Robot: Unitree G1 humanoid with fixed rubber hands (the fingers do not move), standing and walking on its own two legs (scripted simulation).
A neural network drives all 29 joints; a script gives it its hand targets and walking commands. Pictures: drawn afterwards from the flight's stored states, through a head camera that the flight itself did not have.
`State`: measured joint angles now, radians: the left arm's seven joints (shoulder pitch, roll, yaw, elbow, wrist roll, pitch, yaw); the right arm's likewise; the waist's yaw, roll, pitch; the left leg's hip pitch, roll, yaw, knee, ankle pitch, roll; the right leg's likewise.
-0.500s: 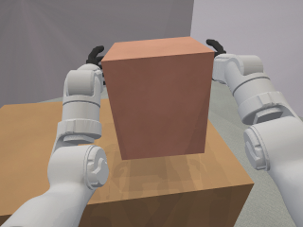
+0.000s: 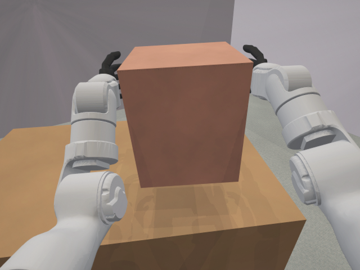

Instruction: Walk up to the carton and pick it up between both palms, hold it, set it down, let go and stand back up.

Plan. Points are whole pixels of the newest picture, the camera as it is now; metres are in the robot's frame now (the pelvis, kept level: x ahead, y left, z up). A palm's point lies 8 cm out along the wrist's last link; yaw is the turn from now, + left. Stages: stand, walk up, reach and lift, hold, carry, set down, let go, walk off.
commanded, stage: hold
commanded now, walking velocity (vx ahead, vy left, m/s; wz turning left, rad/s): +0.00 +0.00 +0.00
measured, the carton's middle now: (184, 111) +0.38 -0.01 +0.26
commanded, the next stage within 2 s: none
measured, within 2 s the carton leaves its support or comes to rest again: neither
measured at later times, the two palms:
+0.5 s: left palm (109, 86) +0.37 +0.14 +0.33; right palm (260, 74) +0.36 -0.16 +0.35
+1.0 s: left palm (106, 84) +0.37 +0.15 +0.33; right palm (256, 71) +0.37 -0.15 +0.35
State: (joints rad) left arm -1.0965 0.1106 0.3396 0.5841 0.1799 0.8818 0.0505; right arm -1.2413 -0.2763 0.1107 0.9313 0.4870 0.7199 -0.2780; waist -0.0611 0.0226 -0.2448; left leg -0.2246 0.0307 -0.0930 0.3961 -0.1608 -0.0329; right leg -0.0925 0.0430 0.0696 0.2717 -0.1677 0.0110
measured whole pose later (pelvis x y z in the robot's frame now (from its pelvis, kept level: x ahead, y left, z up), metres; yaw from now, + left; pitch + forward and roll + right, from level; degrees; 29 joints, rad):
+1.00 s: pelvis +0.00 +0.00 +0.00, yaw +1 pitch -1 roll -2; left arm -1.12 0.12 0.34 0.63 0.19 0.87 0.04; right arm -1.28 -0.27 0.08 0.99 0.49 0.71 -0.28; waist -0.08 -0.01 -0.26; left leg -0.23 0.03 -0.10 0.41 -0.17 -0.04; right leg -0.09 0.05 0.06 0.27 -0.17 0.01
